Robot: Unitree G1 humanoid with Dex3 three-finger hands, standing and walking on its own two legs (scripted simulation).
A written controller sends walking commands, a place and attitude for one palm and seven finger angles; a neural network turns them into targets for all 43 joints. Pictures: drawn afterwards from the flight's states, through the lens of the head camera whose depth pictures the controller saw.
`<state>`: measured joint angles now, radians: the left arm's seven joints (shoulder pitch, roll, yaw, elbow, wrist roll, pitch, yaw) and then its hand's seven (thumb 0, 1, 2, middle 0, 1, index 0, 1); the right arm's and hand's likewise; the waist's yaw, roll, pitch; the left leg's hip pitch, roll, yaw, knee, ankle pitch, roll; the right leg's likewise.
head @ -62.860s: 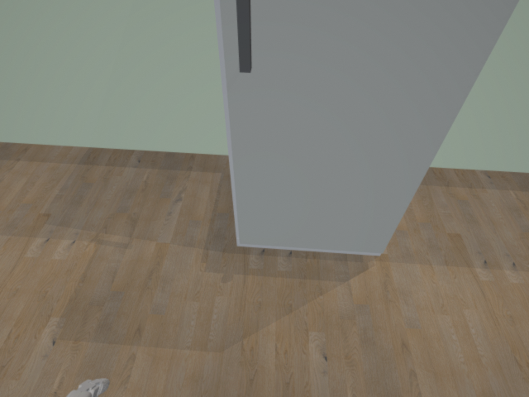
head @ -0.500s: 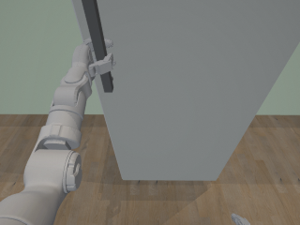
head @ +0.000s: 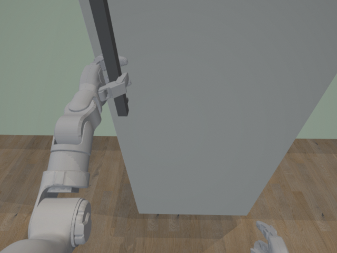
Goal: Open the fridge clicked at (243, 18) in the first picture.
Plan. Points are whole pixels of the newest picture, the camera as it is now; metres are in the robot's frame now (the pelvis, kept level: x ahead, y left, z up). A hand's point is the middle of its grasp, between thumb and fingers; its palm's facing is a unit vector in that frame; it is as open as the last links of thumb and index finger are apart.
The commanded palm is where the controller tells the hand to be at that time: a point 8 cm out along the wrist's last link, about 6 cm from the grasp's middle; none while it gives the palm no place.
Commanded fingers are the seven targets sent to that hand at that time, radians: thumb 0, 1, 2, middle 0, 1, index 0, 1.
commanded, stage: pull the door a little, standing still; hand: left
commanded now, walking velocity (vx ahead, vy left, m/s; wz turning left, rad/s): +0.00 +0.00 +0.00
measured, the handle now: (115, 61) +0.46 +0.16 +0.26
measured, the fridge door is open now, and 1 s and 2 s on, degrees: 0 15 49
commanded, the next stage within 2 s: walk backward, drawing the door open in 0.36 s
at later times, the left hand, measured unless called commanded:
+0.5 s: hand (120, 110) +0.33 +0.12 +0.22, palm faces +0.03 -1.00 -0.09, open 6.6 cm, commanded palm +0.30 +0.17 +0.22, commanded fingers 0.00 0.90 0.90 -0.45 -1.40 -0.45 -1.40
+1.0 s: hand (126, 132) +0.29 +0.10 +0.20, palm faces +0.33 -0.90 -0.27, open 7.4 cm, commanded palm +0.24 +0.14 +0.22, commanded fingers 0.00 0.90 0.90 -0.45 -1.40 -0.45 -1.40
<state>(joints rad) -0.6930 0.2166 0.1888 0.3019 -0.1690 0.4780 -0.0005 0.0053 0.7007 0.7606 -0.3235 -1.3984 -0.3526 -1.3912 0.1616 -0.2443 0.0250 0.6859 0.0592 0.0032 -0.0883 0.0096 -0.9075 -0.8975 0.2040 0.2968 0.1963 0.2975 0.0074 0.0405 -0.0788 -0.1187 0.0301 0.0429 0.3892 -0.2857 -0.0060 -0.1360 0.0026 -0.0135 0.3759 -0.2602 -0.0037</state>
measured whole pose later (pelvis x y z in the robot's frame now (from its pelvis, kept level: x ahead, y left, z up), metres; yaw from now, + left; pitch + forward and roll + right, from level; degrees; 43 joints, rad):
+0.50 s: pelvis +0.06 -0.02 +0.01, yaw -6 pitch +3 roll +1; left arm 0.04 0.21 0.21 -0.56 -0.23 0.56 -0.03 -0.02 0.66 0.73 -0.34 -1.34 -0.24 -1.33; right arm 0.13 -0.24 0.05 0.60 0.06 0.05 -0.03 0.01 -0.91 -0.90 0.20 0.30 0.19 0.30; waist 0.07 0.06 -0.16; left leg -0.08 0.03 0.05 0.44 -0.22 0.00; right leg -0.12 0.00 -0.03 0.41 -0.24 -0.02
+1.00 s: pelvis +0.04 -0.08 -0.02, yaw +7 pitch +1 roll +3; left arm 0.16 0.25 0.17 -0.57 -0.08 0.01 0.12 -0.16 0.56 0.80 -0.46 -1.40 -0.15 -1.29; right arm 0.18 -0.19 0.04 0.59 -0.01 0.00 -0.05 0.01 -0.91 -0.90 0.21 0.30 0.20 0.30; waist -0.02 0.07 0.04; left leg -0.34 -0.02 -0.06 0.96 -0.53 0.00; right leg -0.44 0.01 -0.13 0.60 -0.17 -0.13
